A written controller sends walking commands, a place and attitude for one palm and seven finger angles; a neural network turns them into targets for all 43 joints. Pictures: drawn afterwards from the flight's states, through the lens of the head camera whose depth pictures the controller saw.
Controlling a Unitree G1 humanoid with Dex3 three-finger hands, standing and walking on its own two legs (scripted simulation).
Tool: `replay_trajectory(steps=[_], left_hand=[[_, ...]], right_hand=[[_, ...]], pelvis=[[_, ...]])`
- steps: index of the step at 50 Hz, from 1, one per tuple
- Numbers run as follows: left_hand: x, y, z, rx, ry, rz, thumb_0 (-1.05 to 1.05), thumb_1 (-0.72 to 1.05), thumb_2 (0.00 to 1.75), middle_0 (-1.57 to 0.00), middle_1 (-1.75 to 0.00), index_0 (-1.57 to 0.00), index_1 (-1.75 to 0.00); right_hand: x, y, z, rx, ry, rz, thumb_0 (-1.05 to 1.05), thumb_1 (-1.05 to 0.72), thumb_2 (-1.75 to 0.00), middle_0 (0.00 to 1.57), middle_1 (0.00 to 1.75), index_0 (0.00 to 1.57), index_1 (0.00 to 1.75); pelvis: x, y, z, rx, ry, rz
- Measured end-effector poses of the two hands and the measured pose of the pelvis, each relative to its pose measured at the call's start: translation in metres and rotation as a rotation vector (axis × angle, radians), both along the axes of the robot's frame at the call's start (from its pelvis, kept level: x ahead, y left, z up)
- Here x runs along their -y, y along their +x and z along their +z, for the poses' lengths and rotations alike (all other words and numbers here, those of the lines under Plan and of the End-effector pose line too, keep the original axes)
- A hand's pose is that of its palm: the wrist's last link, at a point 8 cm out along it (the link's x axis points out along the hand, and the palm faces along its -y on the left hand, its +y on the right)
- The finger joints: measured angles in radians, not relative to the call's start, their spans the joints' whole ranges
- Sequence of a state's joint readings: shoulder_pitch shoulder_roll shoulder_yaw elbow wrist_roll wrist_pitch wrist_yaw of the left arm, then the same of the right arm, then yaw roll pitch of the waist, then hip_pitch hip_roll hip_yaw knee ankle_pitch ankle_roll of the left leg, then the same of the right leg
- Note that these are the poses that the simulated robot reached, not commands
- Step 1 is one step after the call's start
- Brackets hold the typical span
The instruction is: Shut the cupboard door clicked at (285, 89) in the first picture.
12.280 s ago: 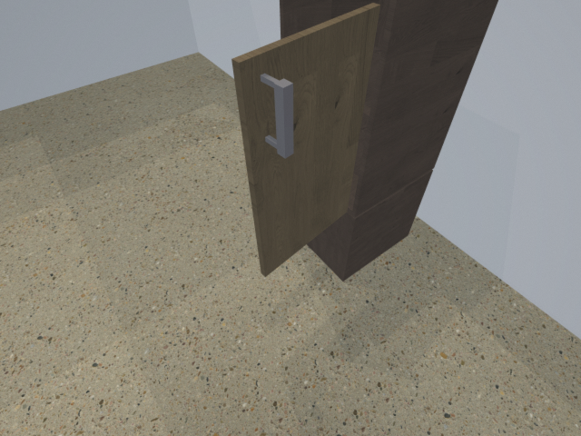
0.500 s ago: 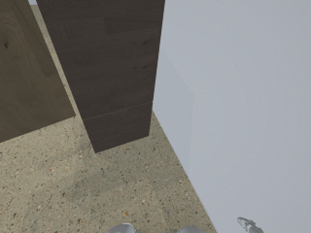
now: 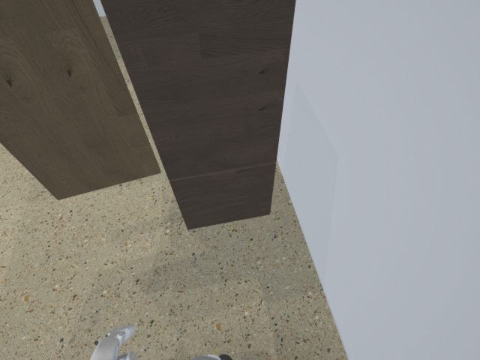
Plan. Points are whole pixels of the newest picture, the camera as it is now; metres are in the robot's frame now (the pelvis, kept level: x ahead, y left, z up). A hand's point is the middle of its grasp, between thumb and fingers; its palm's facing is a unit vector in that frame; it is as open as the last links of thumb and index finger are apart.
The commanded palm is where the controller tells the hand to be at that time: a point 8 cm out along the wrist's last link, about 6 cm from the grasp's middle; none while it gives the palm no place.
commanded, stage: turn to face it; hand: left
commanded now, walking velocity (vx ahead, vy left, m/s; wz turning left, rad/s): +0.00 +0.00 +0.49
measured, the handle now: out of the picture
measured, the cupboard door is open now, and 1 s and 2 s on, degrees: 97 97 97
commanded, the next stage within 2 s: take the last steps up to it in 0.26 s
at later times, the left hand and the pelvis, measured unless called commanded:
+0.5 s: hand out of the picture -0.07 +0.16 -0.16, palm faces +0.35 -0.90 -0.26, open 7.3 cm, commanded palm none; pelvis +0.00 -0.02 +0.01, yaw +16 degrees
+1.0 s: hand out of the picture +0.09 +0.27 -0.16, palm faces +0.33 -0.93 -0.18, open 7.4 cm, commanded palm none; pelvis +0.07 +0.08 +0.01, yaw +19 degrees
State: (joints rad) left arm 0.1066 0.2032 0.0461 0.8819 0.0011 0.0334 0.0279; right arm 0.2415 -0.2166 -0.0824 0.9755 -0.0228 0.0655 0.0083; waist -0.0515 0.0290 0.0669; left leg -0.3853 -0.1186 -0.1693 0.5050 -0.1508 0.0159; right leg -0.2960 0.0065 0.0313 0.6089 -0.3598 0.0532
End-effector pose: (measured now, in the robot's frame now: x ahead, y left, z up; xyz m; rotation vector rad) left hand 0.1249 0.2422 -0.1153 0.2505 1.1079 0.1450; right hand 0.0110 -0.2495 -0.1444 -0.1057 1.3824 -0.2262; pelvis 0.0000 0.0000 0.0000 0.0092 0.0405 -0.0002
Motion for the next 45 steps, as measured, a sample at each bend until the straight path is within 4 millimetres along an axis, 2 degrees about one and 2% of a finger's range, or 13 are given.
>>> replay_trajectory(steps=[2, 8, 12, 15, 18, 21, 27, 31, 33, 36, 39, 45], left_hand=[[0.010, -0.009, 0.003, 0.015, 0.013, 0.021, 0.00, 0.91, 0.90, -0.20, -0.30, -0.20, -0.30], [0.032, -0.050, 0.016, -0.018, 0.011, 0.121, 0.00, 0.91, 0.90, -0.20, -0.30, -0.20, -0.30], [0.043, -0.079, 0.015, -0.042, -0.002, 0.199, 0.00, 0.91, 0.90, -0.20, -0.30, -0.20, -0.30], [0.043, -0.105, 0.013, -0.067, 0.002, 0.265, 0.00, 0.93, 0.90, -0.20, -0.30, -0.20, -0.30], [0.043, -0.137, 0.009, -0.117, -0.004, 0.321, 0.00, 0.93, 0.90, -0.20, -0.30, -0.20, -0.30], [0.044, -0.172, 0.003, -0.183, -0.021, 0.375, 0.00, 0.92, 0.90, -0.20, -0.30, -0.20, -0.30], [0.042, -0.241, -0.011, -0.309, -0.086, 0.489, 0.00, 0.91, 0.90, -0.20, -0.30, -0.20, -0.30], [0.030, -0.273, -0.027, -0.381, -0.137, 0.545, 0.00, 0.91, 0.90, -0.20, -0.30, -0.20, -0.30], [0.020, -0.274, -0.032, -0.404, -0.149, 0.550, 0.01, 0.91, 0.90, -0.20, -0.30, -0.20, -0.30], [0.001, -0.253, -0.029, -0.371, -0.150, 0.537, 0.01, 0.91, 0.90, -0.20, -0.30, -0.20, -0.30], [-0.021, -0.216, -0.025, -0.290, -0.141, 0.509, 0.01, 0.91, 0.90, -0.20, -0.30, -0.20, -0.30], [-0.057, -0.132, -0.018, -0.147, -0.116, 0.442, 0.01, 0.91, 0.90, -0.20, -0.30, -0.20, -0.30]], right_hand=[[0.014, 0.006, -0.005, 0.003, 0.006, 0.013, 0.01, -0.90, -0.89, 0.20, 0.30, 0.20, 0.30], [0.044, 0.042, 0.003, 0.030, 0.009, 0.108, 0.01, -0.91, -0.89, 0.20, 0.30, 0.20, 0.30], [0.050, 0.069, 0.007, 0.044, 0.003, 0.179, 0.01, -0.91, -0.89, 0.19, 0.30, 0.20, 0.30], [0.047, 0.092, 0.008, 0.052, -0.001, 0.242, 0.01, -0.91, -0.90, 0.19, 0.30, 0.19, 0.30], [0.035, 0.117, 0.008, 0.078, 0.000, 0.302, 0.01, -0.91, -0.90, 0.19, 0.30, 0.19, 0.30], [0.014, 0.144, 0.011, 0.122, 0.008, 0.364, 0.01, -0.91, -0.90, 0.19, 0.30, 0.19, 0.30], [-0.045, 0.188, 0.024, 0.217, 0.029, 0.497, 0.01, -0.91, -0.90, 0.19, 0.30, 0.19, 0.30], [-0.085, 0.207, 0.028, 0.299, 0.027, 0.563, 0.01, -0.91, -0.89, 0.19, 0.30, 0.20, 0.30], [-0.098, 0.205, 0.028, 0.316, 0.022, 0.566, 0.01, -0.91, -0.89, 0.19, 0.30, 0.20, 0.30], [-0.105, 0.186, 0.028, 0.279, 0.018, 0.542, 0.01, -0.91, -0.89, 0.20, 0.30, 0.20, 0.30], [-0.107, 0.159, 0.024, 0.200, 0.016, 0.509, 0.00, -0.91, -0.89, 0.20, 0.30, 0.20, 0.30], [-0.090, 0.100, 0.018, 0.005, -0.019, 0.417, 0.00, -0.93, -0.89, 0.20, 0.30, 0.20, 0.30]], pelvis=[[0.011, -0.002, -0.002, 0.011, 0.003, 0.022], [0.032, 0.001, 0.011, 0.036, 0.039, 0.120], [0.041, 0.003, 0.013, 0.038, 0.055, 0.176], [0.044, 0.004, 0.013, 0.038, 0.058, 0.210], [0.042, 0.004, 0.012, 0.037, 0.057, 0.235], [0.037, 0.002, 0.010, 0.038, 0.051, 0.256], [0.016, 0.001, 0.007, 0.032, 0.033, 0.297], [-0.008, 0.002, -0.003, 0.033, 0.018, 0.324], [-0.019, 0.003, -0.005, 0.046, 0.025, 0.325], [-0.034, 0.009, 0.001, 0.053, 0.018, 0.329], [-0.047, 0.017, 0.006, 0.055, 0.014, 0.336], [-0.066, 0.041, 0.009, 0.049, 0.017, 0.338]])
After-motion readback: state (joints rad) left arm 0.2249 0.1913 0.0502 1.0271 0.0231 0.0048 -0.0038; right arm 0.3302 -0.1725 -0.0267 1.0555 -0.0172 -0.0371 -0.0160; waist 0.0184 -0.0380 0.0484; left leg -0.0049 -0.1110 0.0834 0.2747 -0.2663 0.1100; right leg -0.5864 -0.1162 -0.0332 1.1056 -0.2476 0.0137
